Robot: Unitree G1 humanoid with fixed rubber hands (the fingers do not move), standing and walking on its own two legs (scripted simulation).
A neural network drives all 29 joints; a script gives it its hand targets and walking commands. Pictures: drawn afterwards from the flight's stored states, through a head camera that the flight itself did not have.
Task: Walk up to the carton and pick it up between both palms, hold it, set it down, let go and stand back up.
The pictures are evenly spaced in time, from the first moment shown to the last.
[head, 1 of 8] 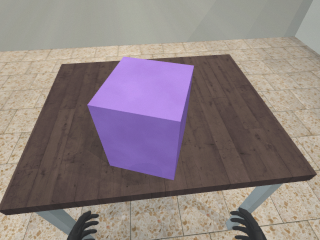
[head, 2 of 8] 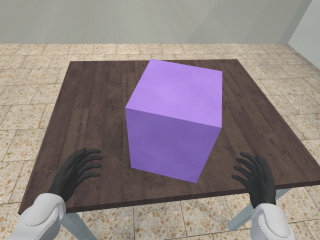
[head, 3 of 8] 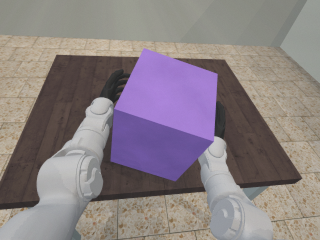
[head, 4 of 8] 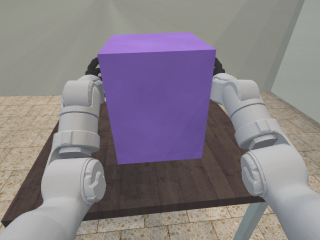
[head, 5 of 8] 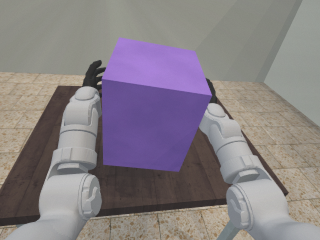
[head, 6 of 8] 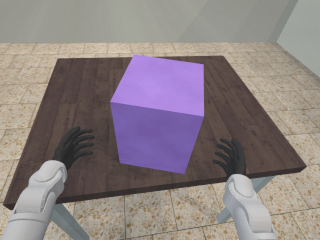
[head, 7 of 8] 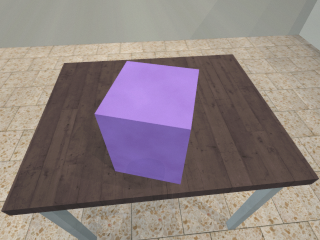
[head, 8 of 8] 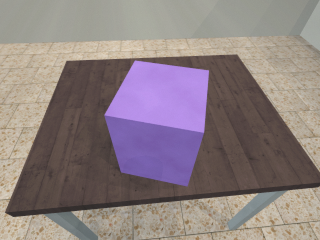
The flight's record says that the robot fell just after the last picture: no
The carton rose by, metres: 0.21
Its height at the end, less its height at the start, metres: +0.00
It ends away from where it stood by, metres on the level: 0.01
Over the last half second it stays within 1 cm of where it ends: yes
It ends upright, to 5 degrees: yes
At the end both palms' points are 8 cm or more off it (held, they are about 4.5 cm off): yes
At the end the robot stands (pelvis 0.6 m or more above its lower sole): yes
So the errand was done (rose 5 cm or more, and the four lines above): yes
